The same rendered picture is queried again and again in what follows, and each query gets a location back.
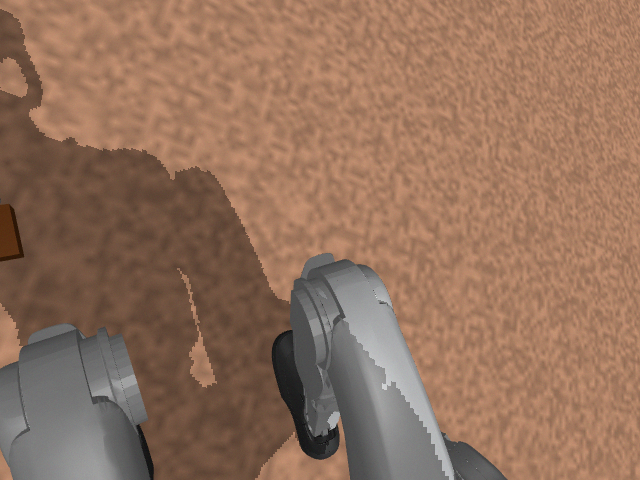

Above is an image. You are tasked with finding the small box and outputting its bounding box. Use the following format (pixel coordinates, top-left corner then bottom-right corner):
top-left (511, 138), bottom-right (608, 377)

top-left (0, 204), bottom-right (24, 262)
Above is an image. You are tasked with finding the right robot foot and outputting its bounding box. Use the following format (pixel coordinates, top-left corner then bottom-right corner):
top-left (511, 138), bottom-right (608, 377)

top-left (272, 330), bottom-right (340, 460)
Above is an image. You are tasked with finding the right robot hand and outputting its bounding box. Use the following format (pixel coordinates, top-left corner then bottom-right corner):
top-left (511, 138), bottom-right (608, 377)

top-left (441, 432), bottom-right (507, 480)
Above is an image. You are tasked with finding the left robot foot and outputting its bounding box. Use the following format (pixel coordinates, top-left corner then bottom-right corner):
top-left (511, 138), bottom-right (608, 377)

top-left (136, 425), bottom-right (154, 480)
